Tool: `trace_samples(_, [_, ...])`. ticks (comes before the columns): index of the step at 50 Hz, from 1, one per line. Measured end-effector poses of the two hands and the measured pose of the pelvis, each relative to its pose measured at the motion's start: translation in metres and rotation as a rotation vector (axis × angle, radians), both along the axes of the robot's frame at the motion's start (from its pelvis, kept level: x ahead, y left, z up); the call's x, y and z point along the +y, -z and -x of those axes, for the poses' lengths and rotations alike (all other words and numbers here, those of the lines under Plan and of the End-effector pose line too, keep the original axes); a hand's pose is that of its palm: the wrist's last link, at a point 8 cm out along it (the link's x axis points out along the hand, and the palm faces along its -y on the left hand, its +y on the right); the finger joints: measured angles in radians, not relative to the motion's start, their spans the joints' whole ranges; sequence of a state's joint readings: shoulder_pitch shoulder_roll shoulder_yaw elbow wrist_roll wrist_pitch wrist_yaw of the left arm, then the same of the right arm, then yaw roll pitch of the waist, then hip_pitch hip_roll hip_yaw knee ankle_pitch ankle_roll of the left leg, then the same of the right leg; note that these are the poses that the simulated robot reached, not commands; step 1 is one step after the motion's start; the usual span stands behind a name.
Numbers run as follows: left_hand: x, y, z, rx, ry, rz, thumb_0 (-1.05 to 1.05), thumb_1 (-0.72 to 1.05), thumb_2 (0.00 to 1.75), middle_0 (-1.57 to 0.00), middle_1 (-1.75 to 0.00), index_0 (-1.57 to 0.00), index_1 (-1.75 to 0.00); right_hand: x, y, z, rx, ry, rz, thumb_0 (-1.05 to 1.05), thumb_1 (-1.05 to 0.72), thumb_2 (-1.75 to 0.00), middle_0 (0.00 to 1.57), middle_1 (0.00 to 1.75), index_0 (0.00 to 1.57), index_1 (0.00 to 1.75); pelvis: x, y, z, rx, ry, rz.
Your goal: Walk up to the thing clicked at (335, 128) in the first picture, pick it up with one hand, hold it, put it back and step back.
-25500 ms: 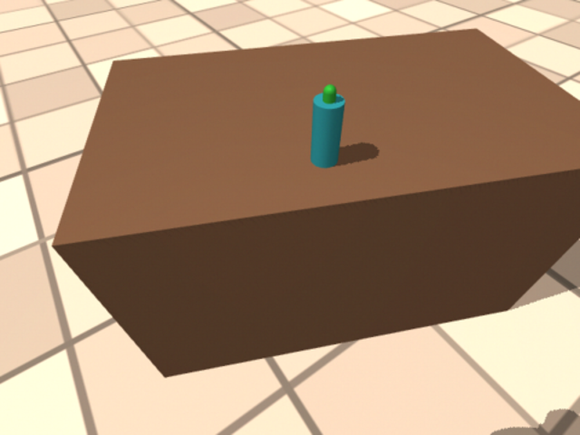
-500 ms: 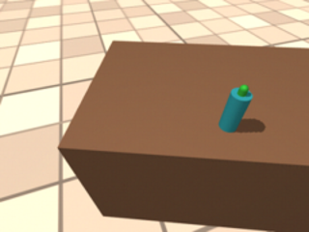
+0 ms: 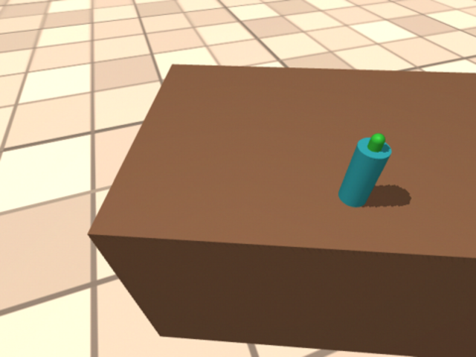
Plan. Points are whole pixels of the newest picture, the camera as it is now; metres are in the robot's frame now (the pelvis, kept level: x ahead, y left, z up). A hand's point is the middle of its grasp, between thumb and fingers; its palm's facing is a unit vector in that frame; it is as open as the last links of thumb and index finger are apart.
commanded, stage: home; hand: right
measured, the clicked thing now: (364, 169) +0.46 -0.24 +0.06
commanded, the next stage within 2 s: stand in 0.30 s
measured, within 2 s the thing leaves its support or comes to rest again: neither
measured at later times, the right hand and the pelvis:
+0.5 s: hand out of the picture +0.06 -0.26 -0.16, palm faces -0.05 +0.94 -0.35, open 16.9 cm; pelvis +0.00 +0.00 +0.00, yaw +0 degrees
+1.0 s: hand out of the picture +0.08 -0.25 -0.16, palm faces -0.03 +0.94 -0.35, open 7.7 cm; pelvis +0.01 +0.00 +0.00, yaw +0 degrees
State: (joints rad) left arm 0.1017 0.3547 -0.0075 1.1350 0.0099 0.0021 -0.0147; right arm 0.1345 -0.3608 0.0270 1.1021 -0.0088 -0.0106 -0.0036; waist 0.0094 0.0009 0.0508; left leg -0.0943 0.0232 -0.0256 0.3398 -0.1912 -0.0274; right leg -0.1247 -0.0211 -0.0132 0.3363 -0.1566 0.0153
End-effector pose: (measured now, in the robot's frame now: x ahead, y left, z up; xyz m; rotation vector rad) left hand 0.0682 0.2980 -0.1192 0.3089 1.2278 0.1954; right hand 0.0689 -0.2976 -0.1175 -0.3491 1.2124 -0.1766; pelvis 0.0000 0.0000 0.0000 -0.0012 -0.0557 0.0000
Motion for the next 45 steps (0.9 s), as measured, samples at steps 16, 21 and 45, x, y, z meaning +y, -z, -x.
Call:
trace_samples(16, [0.001, 0.001, 0.013, 0.038, -0.012, -0.004, 0.00, 0.90, 0.90, -0.20, -0.30, -0.21, -0.30, -0.001, 0.003, 0.010, 0.033, 0.014, -0.007, -0.01, 0.51, -0.07, 0.06, 0.06, 0.07, 0.06, -0.001, 0.000, 0.000, 0.007, 0.000, -0.001])
trace_samples(21, [0.000, 0.002, 0.014, 0.050, -0.013, -0.003, 0.00, 0.90, 0.90, -0.20, -0.30, -0.21, -0.30, -0.002, 0.004, 0.011, 0.046, 0.018, -0.007, -0.01, 0.50, -0.08, 0.06, 0.06, 0.07, 0.06, -0.002, 0.000, -0.002, 0.012, -0.001, 0.000])
trace_samples(45, [0.000, 0.000, -0.014, 0.007, 0.009, 0.000, 0.00, 0.90, 0.90, -0.20, -0.30, -0.21, -0.30, 0.004, 0.002, -0.010, 0.012, 0.021, -0.010, 0.00, -0.69, -0.86, 0.20, 0.30, 0.21, 0.30, 0.002, -0.001, -0.012, 0.016, 0.008, 0.001])
